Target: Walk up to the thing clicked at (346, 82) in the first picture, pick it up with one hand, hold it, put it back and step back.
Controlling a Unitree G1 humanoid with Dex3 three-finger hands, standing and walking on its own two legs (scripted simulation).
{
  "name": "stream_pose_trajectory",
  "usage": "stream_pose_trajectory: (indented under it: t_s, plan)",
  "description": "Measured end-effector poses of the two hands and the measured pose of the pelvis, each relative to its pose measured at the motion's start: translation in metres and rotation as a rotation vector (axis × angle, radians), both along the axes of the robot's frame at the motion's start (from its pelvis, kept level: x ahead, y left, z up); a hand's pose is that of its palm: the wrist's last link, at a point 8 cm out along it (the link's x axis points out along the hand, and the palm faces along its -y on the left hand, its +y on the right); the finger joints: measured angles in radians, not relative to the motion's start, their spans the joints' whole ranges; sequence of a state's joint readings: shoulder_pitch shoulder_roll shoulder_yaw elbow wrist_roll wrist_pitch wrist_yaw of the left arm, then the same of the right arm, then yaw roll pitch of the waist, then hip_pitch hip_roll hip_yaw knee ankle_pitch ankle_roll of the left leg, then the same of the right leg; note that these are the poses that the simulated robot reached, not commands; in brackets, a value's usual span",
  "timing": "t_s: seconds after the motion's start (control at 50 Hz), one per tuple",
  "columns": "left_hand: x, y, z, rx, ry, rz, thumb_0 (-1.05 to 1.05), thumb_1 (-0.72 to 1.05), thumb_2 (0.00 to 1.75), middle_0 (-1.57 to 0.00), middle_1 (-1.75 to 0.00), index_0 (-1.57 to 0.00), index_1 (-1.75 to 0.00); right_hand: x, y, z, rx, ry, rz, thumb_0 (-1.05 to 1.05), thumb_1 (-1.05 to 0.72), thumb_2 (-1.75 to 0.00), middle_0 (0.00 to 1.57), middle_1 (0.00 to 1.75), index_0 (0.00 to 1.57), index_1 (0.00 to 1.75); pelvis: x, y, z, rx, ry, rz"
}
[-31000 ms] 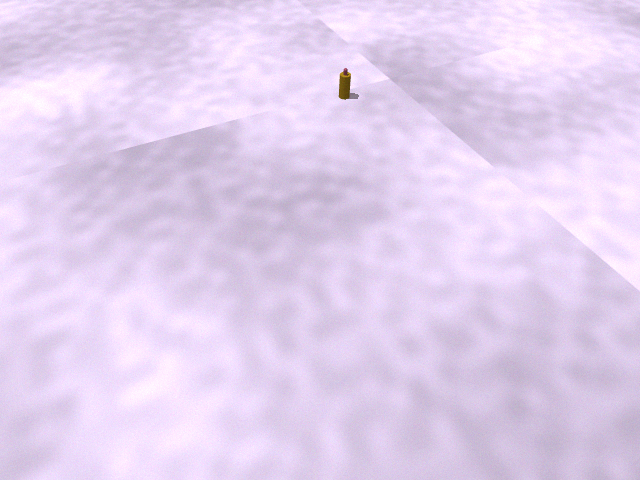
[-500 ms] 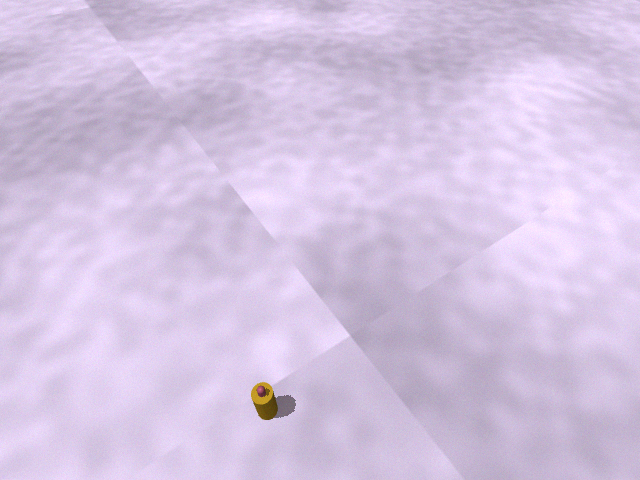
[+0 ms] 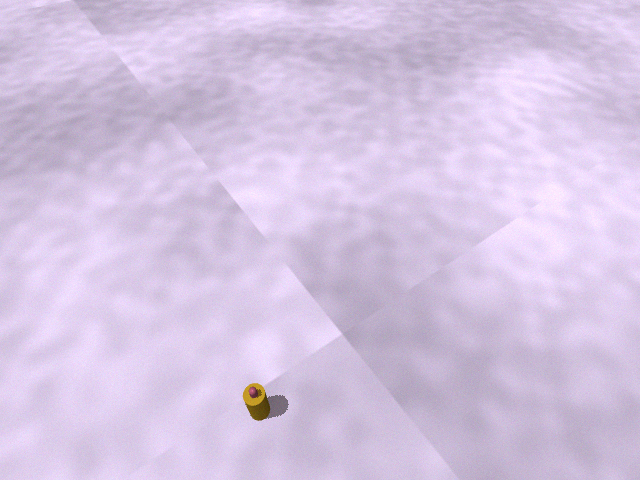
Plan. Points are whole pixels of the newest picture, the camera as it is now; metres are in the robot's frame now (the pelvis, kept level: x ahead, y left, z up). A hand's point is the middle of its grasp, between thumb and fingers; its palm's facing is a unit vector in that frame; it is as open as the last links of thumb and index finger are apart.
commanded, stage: stand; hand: left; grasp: from the side
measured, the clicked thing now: (256, 400) +0.44 +0.21 -0.70
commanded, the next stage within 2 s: step back in 0.74 s
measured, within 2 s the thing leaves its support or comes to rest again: neither
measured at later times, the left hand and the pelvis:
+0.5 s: hand out of the picture +0.08 +0.25 -0.16, palm faces -0.02 -0.94 -0.34, open 7.4 cm; pelvis +0.01 +0.00 +0.00, yaw +0 degrees
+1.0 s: hand out of the picture +0.08 +0.27 -0.17, palm faces -0.04 -0.92 -0.40, open 7.4 cm; pelvis -0.03 +0.00 -0.02, yaw -1 degrees
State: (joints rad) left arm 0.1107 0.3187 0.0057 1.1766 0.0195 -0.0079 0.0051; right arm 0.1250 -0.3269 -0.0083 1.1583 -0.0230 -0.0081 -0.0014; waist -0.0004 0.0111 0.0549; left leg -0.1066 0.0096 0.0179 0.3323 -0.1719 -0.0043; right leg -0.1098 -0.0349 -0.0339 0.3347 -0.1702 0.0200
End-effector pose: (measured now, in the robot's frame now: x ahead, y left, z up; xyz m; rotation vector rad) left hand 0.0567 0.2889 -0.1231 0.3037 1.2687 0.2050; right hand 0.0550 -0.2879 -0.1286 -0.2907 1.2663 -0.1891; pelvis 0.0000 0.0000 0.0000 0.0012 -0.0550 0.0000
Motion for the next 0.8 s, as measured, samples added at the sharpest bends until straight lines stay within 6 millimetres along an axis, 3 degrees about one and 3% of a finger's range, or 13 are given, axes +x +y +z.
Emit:
stream_pose_trajectory:
  t_s: [0.28, 0.8]
  plan:
    - [0.017, 0.004, 0.002, 0.001, -0.014, -0.008, 0.01, 0.9, 0.9, -0.2, -0.3, -0.2, -0.3, 0.013, 0.001, 0.003, -0.008, -0.016, 0.001, 0.0, -0.9, -0.89, 0.2, 0.3, 0.2, 0.3, 0.008, 0.003, 0.001, 0.001, 0.008, -0.006]
    - [0.026, 0.011, 0.001, 0.003, -0.029, 0.001, 0.01, 0.9, 0.9, -0.2, -0.3, -0.2, -0.3, 0.023, -0.003, 0.005, -0.01, -0.028, -0.016, 0.0, -0.9, -0.89, 0.2, 0.3, 0.2, 0.3, 0.009, 0.004, -0.002, 0.0, 0.019, -0.01]
